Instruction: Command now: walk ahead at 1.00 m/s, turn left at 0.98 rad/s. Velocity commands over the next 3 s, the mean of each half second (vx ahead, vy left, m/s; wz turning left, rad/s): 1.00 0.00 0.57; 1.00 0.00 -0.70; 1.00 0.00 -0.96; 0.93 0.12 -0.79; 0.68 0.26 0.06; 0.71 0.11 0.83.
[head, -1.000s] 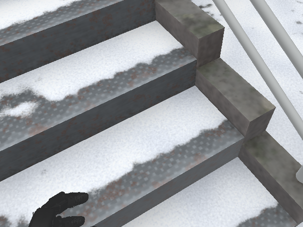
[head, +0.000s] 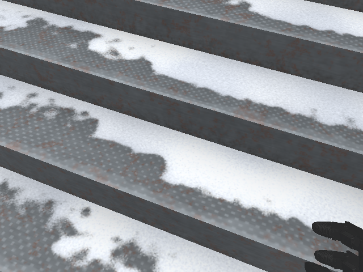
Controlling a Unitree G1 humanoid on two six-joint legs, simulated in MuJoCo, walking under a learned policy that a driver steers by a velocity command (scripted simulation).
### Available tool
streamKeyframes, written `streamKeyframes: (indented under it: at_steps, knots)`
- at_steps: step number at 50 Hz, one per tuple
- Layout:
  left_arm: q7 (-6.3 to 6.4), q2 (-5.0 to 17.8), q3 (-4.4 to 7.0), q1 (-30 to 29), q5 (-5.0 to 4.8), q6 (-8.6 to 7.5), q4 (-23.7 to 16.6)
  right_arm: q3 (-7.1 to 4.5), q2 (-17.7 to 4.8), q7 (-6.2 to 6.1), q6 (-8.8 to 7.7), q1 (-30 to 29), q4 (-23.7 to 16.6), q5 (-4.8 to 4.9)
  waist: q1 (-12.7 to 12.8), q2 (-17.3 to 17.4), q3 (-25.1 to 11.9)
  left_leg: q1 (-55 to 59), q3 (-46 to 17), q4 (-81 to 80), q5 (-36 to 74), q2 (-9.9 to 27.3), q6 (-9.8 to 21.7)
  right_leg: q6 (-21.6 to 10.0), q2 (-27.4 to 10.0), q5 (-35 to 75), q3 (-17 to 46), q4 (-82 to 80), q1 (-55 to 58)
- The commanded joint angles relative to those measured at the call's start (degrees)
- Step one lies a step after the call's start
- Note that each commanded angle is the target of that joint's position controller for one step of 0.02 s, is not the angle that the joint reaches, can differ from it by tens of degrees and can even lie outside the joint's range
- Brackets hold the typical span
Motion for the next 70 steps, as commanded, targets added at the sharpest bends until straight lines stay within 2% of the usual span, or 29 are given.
streamKeyframes:
  at_steps: [1,4,7,9,11,14,15,16,17,19,21,24,27,32,37,39,41,45,49,52,54,55,57,58,59,61,64,67,70]
  knots:
    - [0.32,-3.4,-4.04,-12.1,1.05,-0.84,-4.5,3.24,5.3,1.04,1.73,7.5,-2.9,0.13,-9.5,-2.3,8.7,-7.1,-6.4,-9.9,3.6,5.9,-1.8,-3.2,-9.4,16.7,8.0,-22.3,-5.2]
    - [2.25,4.7,-3.52,-5.6,2.94,-1.4,-4.0,1.56,1.3,-0.43,2.33,1.6,-4.8,-0.93,-4.4,-3.0,6.3,-14.9,1.6,-0.4,2.9,7.0,-4.6,-7.8,-12.9,15.7,5.4,-29.1,6.9]
    - [3.29,2.8,-4.18,1.1,3.21,1.71,-2.8,3.67,2.9,0.47,2.48,-10.6,-10.8,-0.56,0.0,-1.1,12.1,-34.7,2.0,-1.5,-9.4,9.7,-6.0,-6.3,-13.5,15.9,2.2,-31.3,22.8]
    - [4.64,1.6,-4.09,4.3,2.78,4.2,-0.7,5.25,5.3,1.86,2.19,-20.8,-16.3,0.8,1.5,-3.8,11.3,-30.1,10.2,-10.9,-13.4,10.7,-7.0,-3.6,-11.9,19.6,-1.9,-34.6,21.9]
    - [5.03,11.0,-2.56,2.2,1.42,4.72,-2.4,7.69,8.7,3.45,1.6,-21.1,-16.1,2.77,0.7,-3.9,5.6,5.9,18.8,-30.3,-12.9,7.9,-3.8,-7.1,-11.9,55.5,-4.7,-41.1,7.5]
    - [3.58,20.6,-0.3,-4.6,2.52,3.28,-5.6,-3.16,-8.8,1.07,1.15,11.6,-6.3,1.11,-17.7,-14.2,-11.3,41.8,14.5,-43.7,-21.5,-7.3,4.7,-12.4,-15.3,135.3,-1.0,-1.9,10.6]
    - [1.95,16.3,-1.22,-3.0,-1.15,-0.14,-8.6,-6.37,-16.3,-0.53,1.47,23.6,-2.4,0.84,-19.9,-6.5,-20.1,66.5,-14.4,-62.2,-26.9,1.0,11.8,-9.6,-8.4,103.9,5.3,22.8,-11.1]
    - [-1.64,10.6,-2.77,-1.5,-1.08,-3.84,-7.1,-6.74,-17.5,-2.47,1.64,24.8,0.7,1.76,-14.3,14.8,-30.2,71.3,-52.1,-88.5,-41.6,18.3,13.7,-9.2,5.3,23.2,10.7,53.3,-20.6]
    - [-4.68,6.9,-2.43,-3.9,-0.67,-5.34,-5.8,-3.14,-10.0,-1.26,0.73,25.6,3.1,-1.6,-11.9,7.8,-36.6,67.0,-58.6,-94.9,-55.7,17.7,7.5,-13.3,5.4,18.8,27.2,64.9,-19.7]
    - [-3.36,-5.9,-6.32,-19.4,-1.01,-2.94,-13.6,-0.57,-1.9,1.44,-2.26,21.3,10.3,-1.45,-6.7,-8.0,-8.2,40.6,-37.0,-90.0,-38.6,17.9,3.2,-12.4,3.1,10.6,23.5,71.1,-27.2]
    - [-2.86,-14.5,-10.13,-16.3,0.04,-1.07,-15.5,2.66,7.8,2.98,-4.25,16.3,17.1,-2.65,1.8,-6.1,0.9,27.8,-16.4,-84.6,-18.2,15.0,0.8,-13.4,0.5,13.8,25.0,75.6,-32.2]
    - [-4.39,-7.5,-8.78,-8.1,-2.68,1.16,-10.9,4.7,10.6,3.47,-5.83,14.4,18.9,-3.76,5.5,-3.1,0.1,26.2,-0.1,-85.6,-1.2,14.4,-3.4,-13.7,1.3,21.9,26.5,73.6,-39.0]
    - [-4.92,-13.8,-10.37,-13.8,-3.7,2.93,-13.7,5.4,8.3,3.09,-4.34,19.1,25.6,-5.25,5.1,4.7,5.0,31.0,5.4,-86.2,-0.4,15.0,-8.1,-14.3,3.9,21.4,22.7,90.6,-60.6]
    - [-3.31,-8.8,-10.67,-36.4,-0.86,2.67,-20.8,5.67,4.2,-0.9,-3.81,22.6,27.3,-4.06,-1.7,4.4,6.9,24.3,15.8,-103.8,9.0,11.6,-7.6,-8.3,4.8,23.9,7.4,60.6,-53.3]
    - [-4.75,-2.6,-7.16,-29.6,-0.1,3.04,-19.2,2.78,-9.7,-6.66,-4.34,22.4,26.9,-2.0,4.1,10.4,-11.6,46.1,21.8,-86.9,119.3,15.2,-5.6,-11.9,13.1,2.4,-7.0,38.4,-18.9]
    - [-5.69,4.7,-3.84,-7.4,-0.01,3.64,-15.0,0.25,-15.9,-6.83,-2.52,10.6,20.1,-1.75,14.9,13.4,-14.0,55.7,14.9,-58.4,120.3,19.5,-4.7,-15.3,12.5,-1.1,3.6,10.0,-7.2]
    - [-4.93,7.9,-3.02,-2.0,3.62,3.34,-8.6,4.44,3.8,-2.36,-7.77,6.7,9.7,-3.69,4.1,-28.5,-13.0,10.2,-1.4,-13.7,0.0,-4.4,-5.7,-26.3,0.2,0.2,53.4,-16.4,19.1]
    - [-5.15,-7.9,-7.09,1.7,1.61,0.82,-3.4,6.64,9.5,2.3,-9.51,-2.5,1.5,-5.01,-2.9,4.8,5.2,-12.6,-2.6,10.7,-5.2,-1.5,-1.2,-20.5,2.8,-4.3,49.8,-20.7,1.7]
    - [-4.87,-3.8,-6.85,-5.0,0.29,1.82,-3.9,10.06,11.5,2.42,-7.8,-1.5,-4.2,-4.26,-9.3,5.5,7.9,-17.6,2.5,7.5,-6.0,4.5,-2.9,-15.9,7.2,-0.3,37.2,-25.5,-13.4]
    - [-2.23,-0.8,-6.31,0.1,-0.16,1.01,-1.7,12.14,13.2,0.43,-9.57,-16.4,-12.3,-5.45,-4.3,1.0,6.5,-12.0,9.4,-3.2,-7.3,6.4,-6.6,-16.9,5.5,8.1,39.9,-29.9,-19.4]
    - [-1.0,2.4,-4.52,3.8,-3.55,2.29,-2.4,13.08,11.5,-1.09,-10.07,-21.3,-15.5,-5.49,-2.7,2.5,-1.4,21.7,14.6,-37.3,-9.9,6.4,-7.0,-16.4,4.3,22.8,34.3,-38.9,-28.3]
    - [-0.75,2.3,-4.63,6.4,-2.04,0.51,-2.0,9.53,7.5,-3.18,-9.82,-13.6,-13.6,-4.1,-5.9,-1.3,-13.6,45.4,17.8,-38.0,-10.1,0.3,-8.3,-15.8,5.5,60.3,33.7,-30.2,-26.3]
    - [-2.23,15.8,-0.53,-7.8,0.28,-1.64,-5.3,-0.22,-10.5,-5.45,-9.02,23.8,-5.2,-1.14,-26.9,-15.0,-34.6,67.2,-2.7,-53.3,-19.3,2.5,-3.5,-11.8,3.7,100.2,38.0,1.7,-10.2]
    - [-3.07,7.4,-2.36,-15.5,3.19,-3.01,-9.2,-2.55,-18.8,-4.94,-8.43,39.1,3.8,-1.48,-25.7,6.1,-36.7,73.8,-21.3,-63.3,-28.7,12.4,-0.6,-12.0,7.8,60.2,33.8,22.9,-11.9]
    - [-4.81,-1.4,-4.13,-12.3,1.24,-3.79,-13.4,-1.86,-16.7,-6.41,-7.36,31.0,5.5,-3.51,-15.2,30.7,-35.3,73.1,-60.1,-89.6,-36.8,25.9,7.6,-10.3,13.9,20.4,31.3,49.2,-30.6]
    - [-7.51,-4.0,-4.81,-14.2,0.96,-1.99,-17.1,1.06,-0.3,-6.73,-5.49,19.2,8.9,-0.64,-9.0,10.8,-5.3,49.4,-50.6,-93.8,-47.7,26.3,7.4,-10.4,7.9,15.4,24.1,69.7,-42.2]
    - [-7.67,-13.8,-8.21,-15.6,-0.07,1.27,-20.7,3.87,13.1,-2.88,-5.35,14.6,22.0,-3.9,1.2,-1.9,3.9,31.0,-16.6,-84.9,-20.8,21.2,0.0,-13.2,3.4,15.1,22.0,84.1,-46.2]
    - [-6.3,-13.6,-9.59,-13.0,-3.45,3.93,-21.9,3.11,10.3,-0.68,-4.1,10.3,24.9,-3.48,5.4,-2.0,8.2,26.4,4.0,-89.3,-3.4,19.9,-4.7,-11.7,1.0,12.6,24.3,76.3,-52.2]
    - [-4.33,-11.4,-9.84,-23.4,-1.1,5.97,-27.6,2.96,2.3,-2.21,-3.72,10.4,25.6,-3.79,5.1,-0.8,8.8,27.6,15.1,-95.8,2.5,17.2,-5.3,-9.1,0.8,12.5,15.5,73.1,-54.2]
